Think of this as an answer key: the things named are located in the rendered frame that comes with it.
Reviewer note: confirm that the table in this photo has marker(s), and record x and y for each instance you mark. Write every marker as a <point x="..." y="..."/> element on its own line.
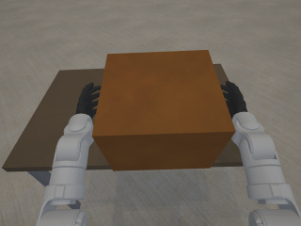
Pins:
<point x="34" y="151"/>

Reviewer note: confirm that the robot left upper arm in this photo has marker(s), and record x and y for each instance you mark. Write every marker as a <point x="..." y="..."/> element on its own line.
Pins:
<point x="63" y="217"/>

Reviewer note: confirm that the right robot hand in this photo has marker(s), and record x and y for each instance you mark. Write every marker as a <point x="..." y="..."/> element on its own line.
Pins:
<point x="235" y="99"/>

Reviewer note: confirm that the left robot hand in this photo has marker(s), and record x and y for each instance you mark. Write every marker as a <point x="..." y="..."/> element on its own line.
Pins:
<point x="85" y="104"/>

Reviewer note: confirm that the carton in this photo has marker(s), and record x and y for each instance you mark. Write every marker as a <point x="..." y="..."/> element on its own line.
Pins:
<point x="161" y="111"/>

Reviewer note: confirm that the robot left forearm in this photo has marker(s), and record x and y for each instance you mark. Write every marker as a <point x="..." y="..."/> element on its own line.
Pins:
<point x="67" y="179"/>

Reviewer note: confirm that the robot right forearm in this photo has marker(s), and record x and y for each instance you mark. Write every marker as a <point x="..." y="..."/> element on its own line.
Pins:
<point x="265" y="180"/>

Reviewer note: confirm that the robot right upper arm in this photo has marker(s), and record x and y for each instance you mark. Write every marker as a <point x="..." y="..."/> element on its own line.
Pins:
<point x="273" y="217"/>

